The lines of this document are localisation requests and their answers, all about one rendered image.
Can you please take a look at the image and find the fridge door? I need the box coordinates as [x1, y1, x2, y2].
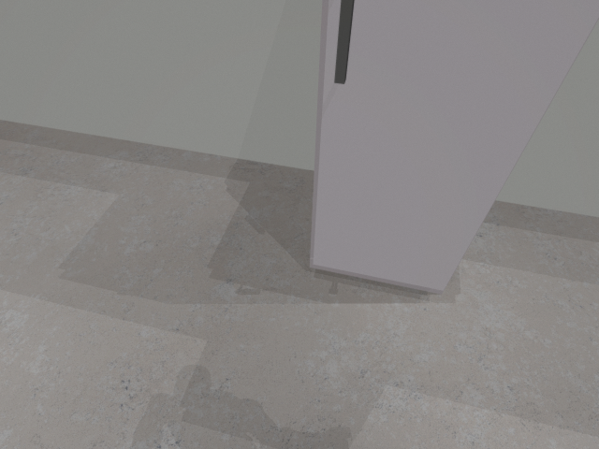
[314, 0, 599, 291]

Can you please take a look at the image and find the handle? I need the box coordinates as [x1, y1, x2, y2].
[334, 0, 355, 84]

